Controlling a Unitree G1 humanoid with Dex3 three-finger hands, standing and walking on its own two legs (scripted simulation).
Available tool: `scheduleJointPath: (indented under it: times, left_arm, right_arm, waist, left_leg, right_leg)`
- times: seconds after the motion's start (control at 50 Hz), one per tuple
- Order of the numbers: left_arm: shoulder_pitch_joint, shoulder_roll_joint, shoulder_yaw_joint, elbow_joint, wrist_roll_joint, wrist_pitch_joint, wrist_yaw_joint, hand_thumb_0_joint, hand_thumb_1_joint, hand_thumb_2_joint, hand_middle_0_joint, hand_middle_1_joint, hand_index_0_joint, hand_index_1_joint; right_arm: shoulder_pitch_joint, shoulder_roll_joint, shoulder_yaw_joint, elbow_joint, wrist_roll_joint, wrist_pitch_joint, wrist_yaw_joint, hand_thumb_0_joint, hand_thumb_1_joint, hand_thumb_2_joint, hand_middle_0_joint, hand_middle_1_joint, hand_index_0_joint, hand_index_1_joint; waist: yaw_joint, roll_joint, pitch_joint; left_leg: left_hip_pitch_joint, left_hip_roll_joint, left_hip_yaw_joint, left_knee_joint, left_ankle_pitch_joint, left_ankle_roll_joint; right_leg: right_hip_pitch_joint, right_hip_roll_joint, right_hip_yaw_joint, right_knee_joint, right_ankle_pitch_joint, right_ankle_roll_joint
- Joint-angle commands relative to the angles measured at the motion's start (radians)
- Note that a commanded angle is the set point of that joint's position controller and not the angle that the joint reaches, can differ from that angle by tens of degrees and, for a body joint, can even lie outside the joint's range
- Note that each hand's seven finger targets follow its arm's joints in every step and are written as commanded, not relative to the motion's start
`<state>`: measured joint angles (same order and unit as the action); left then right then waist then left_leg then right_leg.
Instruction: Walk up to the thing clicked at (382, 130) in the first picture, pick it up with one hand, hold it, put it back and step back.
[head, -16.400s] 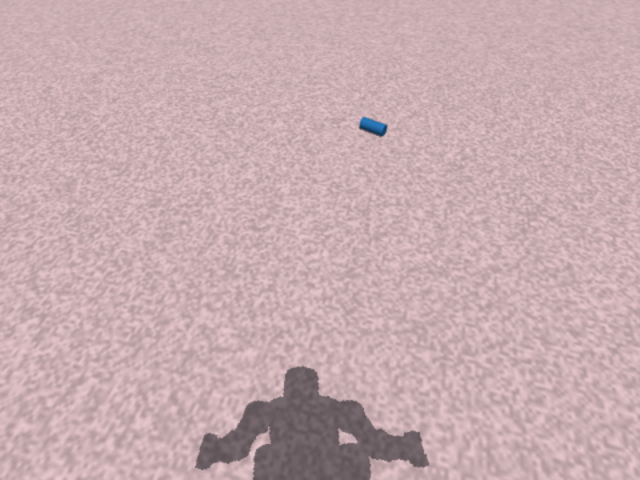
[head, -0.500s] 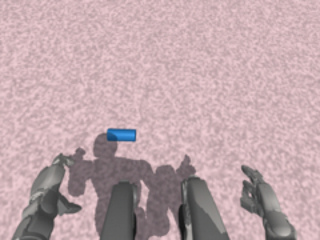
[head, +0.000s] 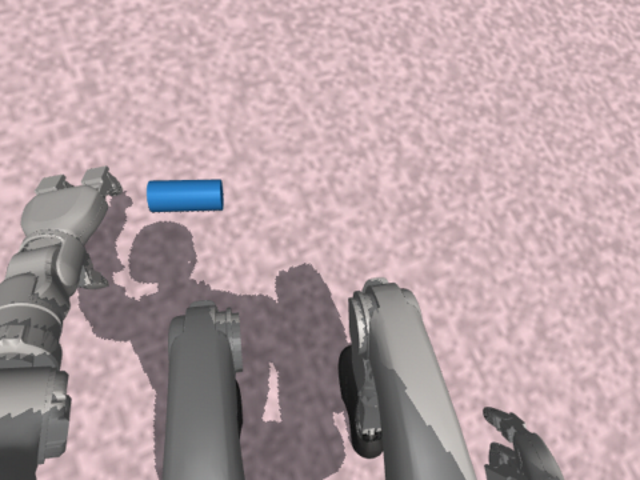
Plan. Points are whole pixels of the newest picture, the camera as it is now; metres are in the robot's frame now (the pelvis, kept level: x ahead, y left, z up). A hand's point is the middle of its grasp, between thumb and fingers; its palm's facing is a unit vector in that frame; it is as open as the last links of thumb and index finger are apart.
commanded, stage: rise first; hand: left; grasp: from above
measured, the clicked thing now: (187, 195) +0.58 +0.19 -0.37
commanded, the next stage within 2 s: none
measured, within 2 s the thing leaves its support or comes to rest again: neither
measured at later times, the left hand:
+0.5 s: hand (118, 217) +0.48 +0.26 -0.20, palm faces -0.48 +0.03 -0.88, open 14.1 cm
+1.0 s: hand (134, 207) +0.50 +0.24 -0.23, palm faces -0.47 +0.02 -0.88, open 13.9 cm
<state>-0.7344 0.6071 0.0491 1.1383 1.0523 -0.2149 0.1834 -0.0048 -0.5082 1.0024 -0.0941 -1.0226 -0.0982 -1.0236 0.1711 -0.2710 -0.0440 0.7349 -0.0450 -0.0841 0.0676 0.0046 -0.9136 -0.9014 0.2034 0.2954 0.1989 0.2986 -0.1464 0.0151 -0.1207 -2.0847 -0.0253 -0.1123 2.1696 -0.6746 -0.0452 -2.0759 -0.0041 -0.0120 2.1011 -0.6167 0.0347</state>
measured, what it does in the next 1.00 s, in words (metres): lowers itself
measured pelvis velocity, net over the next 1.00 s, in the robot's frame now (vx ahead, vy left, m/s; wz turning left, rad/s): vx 0.02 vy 0.01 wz -0.05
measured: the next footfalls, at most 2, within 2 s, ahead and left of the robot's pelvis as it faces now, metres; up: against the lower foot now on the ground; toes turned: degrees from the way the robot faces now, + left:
none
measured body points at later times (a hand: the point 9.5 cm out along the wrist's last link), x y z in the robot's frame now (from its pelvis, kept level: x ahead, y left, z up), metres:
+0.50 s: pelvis +0.01 +0.01 -0.04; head +0.24 +0.07 +0.34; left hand +0.50 +0.25 -0.15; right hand +0.06 -0.26 -0.15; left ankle +0.09 +0.13 -0.37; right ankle +0.11 -0.13 -0.37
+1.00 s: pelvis +0.02 +0.01 -0.05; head +0.27 +0.06 +0.31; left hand +0.52 +0.24 -0.18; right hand +0.03 -0.27 -0.15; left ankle +0.09 +0.13 -0.37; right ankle +0.11 -0.13 -0.37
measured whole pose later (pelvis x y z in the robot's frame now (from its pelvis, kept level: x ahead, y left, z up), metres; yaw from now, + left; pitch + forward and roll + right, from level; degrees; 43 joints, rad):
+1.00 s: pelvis +0.02 +0.01 -0.05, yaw -3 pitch +37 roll -8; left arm -1.02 0.72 0.03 1.45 1.31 -0.22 0.38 0.00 -0.47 0.97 -0.09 -0.99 -0.11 -0.97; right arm 0.18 -0.26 0.05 0.72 -0.13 -0.01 0.14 0.00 -0.91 -0.90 0.20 0.30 0.20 0.30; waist -0.28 0.00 -0.06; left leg -2.28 -0.04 -0.14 2.36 -0.73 -0.03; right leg -2.25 0.00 -0.03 2.25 -0.66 0.06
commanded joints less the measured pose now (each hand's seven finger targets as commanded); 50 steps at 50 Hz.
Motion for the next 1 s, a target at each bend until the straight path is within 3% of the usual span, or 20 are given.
scheduleJointPath:
  times: [0.0, 0.02, 0.08, 0.1, 0.24, 0.3, 0.32, 0.36, 0.38, 0.4, 0.56, 0.58, 0.66, 0.74, 0.78, 0.84, 0.88, 0.92, 0.94, 0.98]
  left_arm:
    - [-0.377, 0.276, 0.044, -0.100, 0.051, -0.022, 0.078, 0.000, -0.511, 0.997, -0.063, -0.991, -0.075, -0.979]
    - [-0.371, 0.252, 0.027, -0.067, 0.065, -0.019, 0.084, 0.000, -0.517, 1.005, -0.064, -0.996, -0.073, -0.987]
    - [-0.425, 0.280, 0.031, -0.052, 0.102, -0.020, 0.109, 0.000, -0.519, 1.004, -0.063, -0.975, -0.070, -0.968]
    - [-0.426, 0.258, 0.014, -0.025, 0.113, -0.018, 0.112, 0.000, -0.521, 1.008, -0.064, -0.969, -0.068, -0.965]
    - [-0.514, 0.263, -0.005, 0.047, 0.190, -0.023, 0.152, 0.000, -0.522, 1.006, -0.068, -0.938, -0.067, -0.939]
    - [-0.496, 0.253, -0.011, 0.097, 0.210, -0.021, 0.161, 0.000, -0.510, 0.994, -0.067, -0.953, -0.074, -0.945]
    - [-0.556, 0.276, -0.003, 0.062, 0.216, -0.028, 0.167, 0.000, -0.505, 0.988, -0.057, -0.965, -0.070, -0.951]
    - [-0.518, 0.258, -0.012, 0.125, 0.231, -0.026, 0.172, 0.000, -0.509, 0.990, -0.062, -0.956, -0.071, -0.946]
    - [-0.568, 0.280, -0.005, 0.068, 0.232, -0.034, 0.179, 0.000, -0.507, 0.988, -0.064, -0.960, -0.075, -0.948]
    - [-0.543, 0.270, -0.006, 0.118, 0.244, -0.033, 0.182, 0.000, -0.517, 0.996, -0.058, -0.965, -0.068, -0.954]
    - [-0.597, 0.273, -0.003, 0.166, 0.249, -0.033, 0.218, 0.000, -0.510, 0.986, -0.062, -0.973, -0.076, -0.960]
    - [-0.626, 0.303, 0.009, 0.131, 0.249, -0.034, 0.223, 0.000, -0.493, 0.973, -0.065, -0.976, -0.084, -0.956]
    - [-0.609, 0.307, 0.010, 0.171, 0.251, -0.025, 0.232, 0.000, -0.495, 0.971, -0.069, -0.985, -0.089, -0.964]
    - [-0.607, 0.297, 0.000, 0.180, 0.248, -0.016, 0.232, 0.000, -0.494, 0.965, -0.067, -0.991, -0.090, -0.967]
    - [-0.639, 0.327, 0.015, 0.146, 0.248, -0.016, 0.235, 0.000, -0.488, 0.963, -0.062, -0.998, -0.088, -0.971]
    - [-0.597, 0.305, 0.009, 0.189, 0.241, -0.008, 0.231, 0.000, -0.497, 0.968, -0.062, -0.994, -0.086, -0.970]
    - [-0.624, 0.340, 0.022, 0.167, 0.241, -0.010, 0.232, 0.000, -0.495, 0.968, -0.064, -0.995, -0.087, -0.972]
    - [-0.596, 0.302, 0.002, 0.181, 0.232, -0.008, 0.224, 0.000, -0.494, 0.963, -0.067, -1.001, -0.091, -0.977]
    - [-0.640, 0.345, 0.018, 0.137, 0.240, -0.012, 0.228, 0.000, -0.494, 0.964, -0.063, -1.000, -0.088, -0.975]
    - [-0.608, 0.322, 0.010, 0.176, 0.234, -0.009, 0.227, 0.000, -0.487, 0.955, -0.066, -1.000, -0.093, -0.972]
  right_arm:
    - [0.136, -0.210, -0.063, -0.060, -0.004, 0.001, -0.008, 0.000, -0.897, -0.904, 0.200, 0.300, 0.200, 0.300]
    - [0.143, -0.207, -0.062, -0.055, -0.007, 0.006, -0.006, 0.000, -0.898, -0.905, 0.200, 0.300, 0.200, 0.300]
    - [0.160, -0.217, -0.055, -0.037, -0.014, 0.020, 0.001, 0.000, -0.898, -0.904, 0.200, 0.300, 0.200, 0.300]
    - [0.162, -0.213, -0.052, -0.036, -0.018, 0.025, 0.005, 0.000, -0.898, -0.904, 0.200, 0.300, 0.200, 0.300]
    - [0.172, -0.223, -0.040, -0.018, -0.041, 0.046, 0.020, 0.000, -0.896, -0.902, 0.200, 0.300, 0.200, 0.300]
    - [0.179, -0.226, -0.034, -0.017, -0.049, 0.053, 0.027, 0.000, -0.898, -0.903, 0.200, 0.300, 0.200, 0.300]
    - [0.180, -0.232, -0.035, -0.017, -0.050, 0.055, 0.029, 0.000, -0.897, -0.902, 0.200, 0.300, 0.200, 0.300]
    - [0.189, -0.229, -0.028, -0.018, -0.058, 0.059, 0.034, 0.000, -0.898, -0.902, 0.200, 0.300, 0.200, 0.300]
    - [0.187, -0.229, -0.030, -0.021, -0.057, 0.060, 0.035, 0.000, -0.899, -0.903, 0.200, 0.300, 0.200, 0.300]
    - [0.196, -0.237, -0.028, -0.016, -0.062, 0.061, 0.037, 0.000, -0.899, -0.903, 0.200, 0.300, 0.200, 0.300]
    - [0.210, -0.232, -0.007, -0.013, -0.080, 0.059, 0.044, 0.000, -0.901, -0.903, 0.200, 0.300, 0.200, 0.300]
    - [0.203, -0.234, -0.008, -0.015, -0.078, 0.059, 0.043, 0.000, -0.900, -0.903, 0.200, 0.300, 0.200, 0.300]
    - [0.212, -0.230, 0.000, -0.016, -0.084, 0.061, 0.045, 0.000, -0.902, -0.904, 0.200, 0.300, 0.200, 0.300]
    - [0.222, -0.235, 0.009, -0.013, -0.085, 0.062, 0.046, 0.000, -0.903, -0.903, 0.200, 0.300, 0.200, 0.300]
    - [0.225, -0.241, 0.008, -0.013, -0.085, 0.063, 0.047, 0.000, -0.901, -0.902, 0.200, 0.300, 0.200, 0.300]
    - [0.229, -0.241, 0.015, -0.017, -0.087, 0.065, 0.051, 0.000, -0.902, -0.903, 0.200, 0.300, 0.200, 0.300]
    - [0.232, -0.249, 0.013, -0.022, -0.084, 0.065, 0.050, 0.000, -0.903, -0.903, 0.200, 0.300, 0.200, 0.300]
    - [0.228, -0.243, 0.020, -0.022, -0.088, 0.064, 0.052, 0.000, -0.904, -0.904, 0.200, 0.300, 0.200, 0.300]
    - [0.229, -0.250, 0.021, -0.021, -0.086, 0.067, 0.051, 0.000, -0.902, -0.903, 0.200, 0.300, 0.200, 0.300]
    - [0.232, -0.245, 0.023, -0.023, -0.086, 0.067, 0.052, 0.000, -0.903, -0.903, 0.200, 0.300, 0.200, 0.300]
  waist:
    - [-0.008, 0.165, -0.647]
    - [-0.021, 0.171, -0.630]
    - [-0.025, 0.209, -0.654]
    - [-0.038, 0.224, -0.644]
    - [-0.074, 0.254, -0.614]
    - [-0.080, 0.252, -0.626]
    - [-0.088, 0.276, -0.643]
    - [-0.103, 0.244, -0.619]
    - [-0.091, 0.263, -0.652]
    - [-0.104, 0.256, -0.639]
    - [-0.130, 0.260, -0.622]
    - [-0.115, 0.276, -0.652]
    - [-0.119, 0.261, -0.640]
    - [-0.134, 0.279, -0.638]
    - [-0.130, 0.296, -0.666]
    - [-0.138, 0.276, -0.624]
    - [-0.135, 0.293, -0.646]
    - [-0.145, 0.261, -0.610]
    - [-0.136, 0.295, -0.650]
    - [-0.142, 0.280, -0.641]
  left_leg:
    - [0.408, -0.020, 0.093, -0.258, 0.028, 0.068]
    - [0.402, -0.022, 0.094, -0.252, 0.041, 0.067]
    - [0.423, -0.023, 0.088, -0.229, 0.093, 0.062]
    - [0.423, -0.023, 0.091, -0.224, 0.116, 0.060]
    - [0.389, -0.023, 0.086, -0.177, 0.130, 0.062]
    - [0.421, -0.020, 0.073, -0.169, 0.163, 0.057]
    - [0.406, -0.020, 0.074, -0.164, 0.162, 0.058]
    - [0.390, -0.021, 0.073, -0.150, 0.163, 0.062]
    - [0.400, -0.021, 0.074, -0.149, 0.166, 0.062]
    - [0.404, -0.018, 0.066, -0.146, 0.174, 0.059]
    - [0.357, -0.016, 0.081, -0.103, 0.164, 0.069]
    - [0.364, -0.017, 0.080, -0.105, 0.170, 0.069]
    - [0.315, -0.020, 0.094, -0.092, 0.156, 0.077]
    - [0.334, -0.014, 0.089, -0.077, 0.187, 0.073]
    - [0.337, -0.014, 0.087, -0.075, 0.198, 0.072]
    - [0.328, -0.012, 0.081, -0.079, 0.197, 0.070]
    - [0.332, -0.011, 0.079, -0.073, 0.195, 0.071]
    - [0.313, -0.011, 0.080, -0.065, 0.188, 0.075]
    - [0.325, -0.012, 0.083, -0.064, 0.197, 0.073]
    - [0.330, -0.011, 0.081, -0.055, 0.210, 0.072]
  right_leg:
    - [0.312, 0.016, -0.087, -0.218, -0.004, -0.069]
    - [0.299, 0.017, -0.092, -0.209, 0.009, -0.070]
    - [0.270, 0.014, -0.098, -0.170, 0.063, -0.073]
    - [0.267, 0.016, -0.101, -0.160, 0.082, -0.076]
    - [0.198, 0.009, -0.106, -0.122, 0.108, -0.074]
    - [0.185, 0.007, -0.113, -0.105, 0.127, -0.074]
    - [0.183, 0.006, -0.113, -0.098, 0.131, -0.073]
    - [0.184, 0.007, -0.116, -0.096, 0.134, -0.070]
    - [0.191, 0.010, -0.118, -0.091, 0.136, -0.073]
    - [0.173, 0.004, -0.118, -0.084, 0.143, -0.070]
    - [0.174, 0.013, -0.120, -0.077, 0.150, -0.066]
    - [0.171, 0.017, -0.121, -0.066, 0.151, -0.070]
    - [0.205, 0.023, -0.118, -0.072, 0.150, -0.067]
    - [0.196, 0.022, -0.121, -0.059, 0.182, -0.066]
    - [0.203, 0.023, -0.124, -0.053, 0.189, -0.067]
    - [0.188, 0.020, -0.127, -0.054, 0.187, -0.067]
    - [0.190, 0.022, -0.128, -0.047, 0.187, -0.068]
    - [0.198, 0.022, -0.127, -0.056, 0.187, -0.064]
    - [0.205, 0.022, -0.126, -0.051, 0.195, -0.066]
    - [0.203, 0.024, -0.127, -0.046, 0.205, -0.065]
